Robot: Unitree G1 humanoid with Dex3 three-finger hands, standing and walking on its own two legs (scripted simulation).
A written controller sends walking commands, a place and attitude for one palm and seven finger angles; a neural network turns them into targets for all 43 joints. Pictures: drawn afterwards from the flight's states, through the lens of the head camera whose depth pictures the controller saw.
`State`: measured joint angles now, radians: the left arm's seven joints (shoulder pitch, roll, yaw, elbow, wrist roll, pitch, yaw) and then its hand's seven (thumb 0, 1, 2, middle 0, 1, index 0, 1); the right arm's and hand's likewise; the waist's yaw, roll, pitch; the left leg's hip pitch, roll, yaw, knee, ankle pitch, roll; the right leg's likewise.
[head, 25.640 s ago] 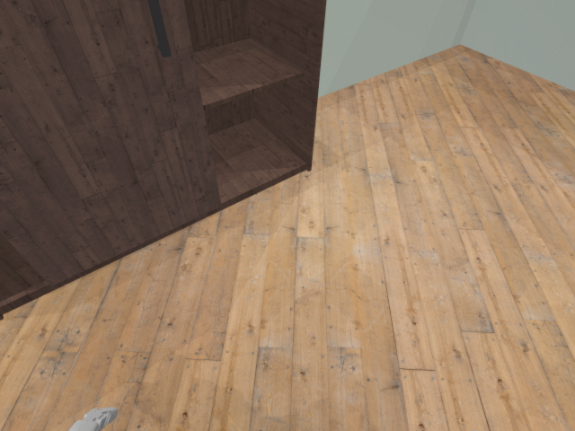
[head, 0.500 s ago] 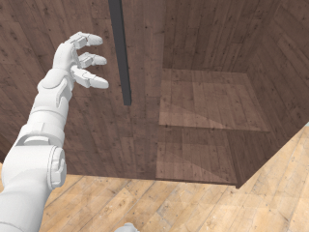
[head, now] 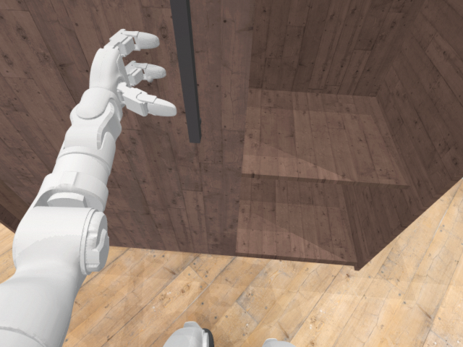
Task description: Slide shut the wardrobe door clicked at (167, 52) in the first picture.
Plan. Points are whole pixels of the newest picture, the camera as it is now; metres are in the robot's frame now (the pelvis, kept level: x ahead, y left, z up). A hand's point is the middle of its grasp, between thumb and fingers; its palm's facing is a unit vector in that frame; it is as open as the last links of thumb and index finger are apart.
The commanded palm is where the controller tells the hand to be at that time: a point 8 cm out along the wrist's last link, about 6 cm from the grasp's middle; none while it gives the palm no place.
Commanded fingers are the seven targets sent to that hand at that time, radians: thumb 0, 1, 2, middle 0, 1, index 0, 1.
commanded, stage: slide the fingers in behind the handle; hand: left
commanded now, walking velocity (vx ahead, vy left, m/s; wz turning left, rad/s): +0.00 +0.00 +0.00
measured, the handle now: (189, 62) +0.53 +0.06 +0.22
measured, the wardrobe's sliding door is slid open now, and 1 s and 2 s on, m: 0.52 0.52 0.52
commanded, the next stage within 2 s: move the hooked fingers beside the handle in 0.48 s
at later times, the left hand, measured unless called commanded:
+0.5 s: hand (150, 80) +0.49 +0.12 +0.20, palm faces -0.09 -1.00 -0.04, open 13.6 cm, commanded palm +0.48 +0.16 +0.19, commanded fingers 0.00 -0.50 0.30 -0.30 -1.20 -0.30 -1.20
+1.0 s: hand (156, 88) +0.49 +0.12 +0.19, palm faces -0.08 -1.00 -0.04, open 13.6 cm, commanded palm +0.49 +0.16 +0.19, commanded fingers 0.00 -0.50 0.30 -0.30 -1.20 -0.30 -1.20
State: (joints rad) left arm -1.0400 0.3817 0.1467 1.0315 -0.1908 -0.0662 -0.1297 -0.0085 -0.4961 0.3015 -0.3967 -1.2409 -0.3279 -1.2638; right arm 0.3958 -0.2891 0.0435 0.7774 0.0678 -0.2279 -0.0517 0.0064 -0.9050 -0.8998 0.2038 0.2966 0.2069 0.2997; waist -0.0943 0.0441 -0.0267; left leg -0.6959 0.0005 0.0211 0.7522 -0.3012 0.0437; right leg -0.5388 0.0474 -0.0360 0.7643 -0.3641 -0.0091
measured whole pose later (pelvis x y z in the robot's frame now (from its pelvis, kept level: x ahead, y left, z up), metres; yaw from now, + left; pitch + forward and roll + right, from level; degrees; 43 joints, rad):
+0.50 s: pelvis +0.00 +0.01 -0.01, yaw +3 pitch +6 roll -3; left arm -1.10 0.34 0.12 1.09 -0.15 -0.06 -0.12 -0.01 -0.50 0.30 -0.39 -1.24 -0.34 -1.27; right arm 0.40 -0.27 0.03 0.75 0.05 -0.18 0.00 0.01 -0.91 -0.90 0.20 0.30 0.21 0.30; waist -0.11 0.04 -0.05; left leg -0.73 -0.02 0.00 0.79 -0.30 0.06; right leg -0.55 0.04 -0.05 0.79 -0.36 -0.01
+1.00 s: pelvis +0.02 +0.01 +0.00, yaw +2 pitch +5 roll -2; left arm -1.01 0.29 0.10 1.02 -0.16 -0.08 -0.10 -0.01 -0.50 0.30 -0.39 -1.26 -0.36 -1.26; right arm 0.36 -0.26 0.04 0.75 0.05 -0.19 -0.02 0.01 -0.91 -0.90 0.20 0.30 0.21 0.30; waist -0.09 0.04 -0.03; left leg -0.65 -0.04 0.01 0.74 -0.26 0.05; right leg -0.48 0.03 -0.03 0.76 -0.36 -0.01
